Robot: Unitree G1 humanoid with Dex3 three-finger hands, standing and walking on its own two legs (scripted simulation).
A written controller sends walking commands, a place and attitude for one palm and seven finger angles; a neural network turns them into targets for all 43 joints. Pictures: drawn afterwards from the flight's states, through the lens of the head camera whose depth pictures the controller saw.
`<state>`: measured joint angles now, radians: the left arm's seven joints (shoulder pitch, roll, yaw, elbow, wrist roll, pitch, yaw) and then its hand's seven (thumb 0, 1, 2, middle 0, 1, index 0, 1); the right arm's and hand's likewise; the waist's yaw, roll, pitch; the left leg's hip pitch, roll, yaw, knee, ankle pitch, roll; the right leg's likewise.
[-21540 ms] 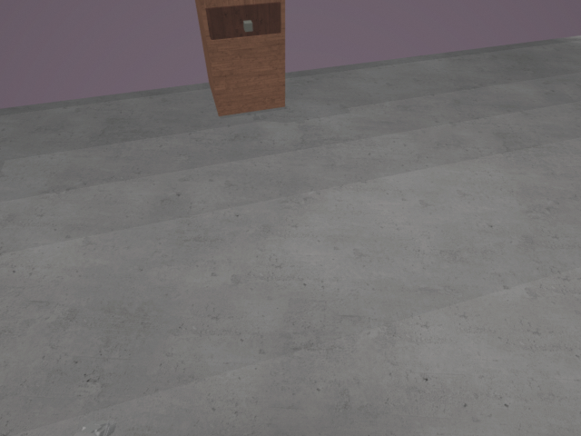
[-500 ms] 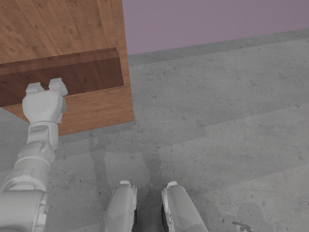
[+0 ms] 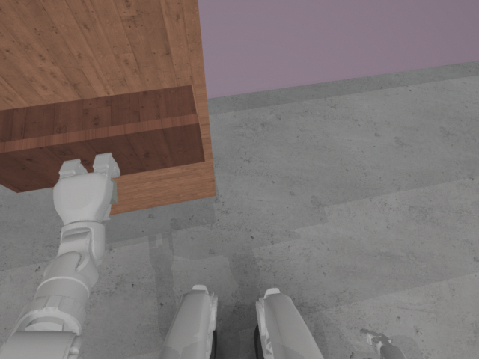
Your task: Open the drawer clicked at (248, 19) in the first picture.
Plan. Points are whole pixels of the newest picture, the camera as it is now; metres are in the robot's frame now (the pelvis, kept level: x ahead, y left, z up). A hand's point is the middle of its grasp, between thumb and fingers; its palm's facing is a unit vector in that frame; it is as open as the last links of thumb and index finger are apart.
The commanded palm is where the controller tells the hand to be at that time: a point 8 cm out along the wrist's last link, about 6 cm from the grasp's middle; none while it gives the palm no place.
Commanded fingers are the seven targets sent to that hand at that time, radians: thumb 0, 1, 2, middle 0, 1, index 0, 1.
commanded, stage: pull the drawer open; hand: left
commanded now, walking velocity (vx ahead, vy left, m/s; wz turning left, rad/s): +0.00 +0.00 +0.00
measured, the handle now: (101, 180) +0.42 +0.27 -0.08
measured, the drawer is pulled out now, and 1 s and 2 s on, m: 0.08 0.18 0.26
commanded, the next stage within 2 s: none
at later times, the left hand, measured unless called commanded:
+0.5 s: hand (100, 231) +0.33 +0.26 -0.09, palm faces -0.05 -0.05 -1.00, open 7.9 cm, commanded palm +0.30 +0.24 -0.03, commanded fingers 0.00 0.90 0.90 -0.40 -1.35 -0.40 -1.35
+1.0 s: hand (101, 258) +0.28 +0.25 -0.09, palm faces -0.06 -0.06 -1.00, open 7.9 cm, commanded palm +0.25 +0.24 -0.03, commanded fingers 0.00 0.90 0.90 -0.40 -1.35 -0.40 -1.35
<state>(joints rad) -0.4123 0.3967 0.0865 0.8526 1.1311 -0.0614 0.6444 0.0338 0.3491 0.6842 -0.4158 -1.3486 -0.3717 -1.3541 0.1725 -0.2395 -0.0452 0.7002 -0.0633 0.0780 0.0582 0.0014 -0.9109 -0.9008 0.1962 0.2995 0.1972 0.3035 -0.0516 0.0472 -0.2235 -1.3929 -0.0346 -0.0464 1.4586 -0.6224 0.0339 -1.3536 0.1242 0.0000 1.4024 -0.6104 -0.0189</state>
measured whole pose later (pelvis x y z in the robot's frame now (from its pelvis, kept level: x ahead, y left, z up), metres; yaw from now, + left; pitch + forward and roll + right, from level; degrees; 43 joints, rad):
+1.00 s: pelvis +0.00 +0.00 +0.01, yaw +1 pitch +29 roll -3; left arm -0.06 0.29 -0.01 0.58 1.14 0.01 0.69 0.04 0.38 0.64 -0.42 -1.35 -0.35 -1.36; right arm 0.10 -0.23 -0.04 0.66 -0.07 0.07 0.04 0.00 -0.91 -0.90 0.20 0.30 0.20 0.30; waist 0.00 0.03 -0.24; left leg -1.32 -0.04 -0.05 1.43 -0.62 0.03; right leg -1.28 0.12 0.00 1.39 -0.61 -0.03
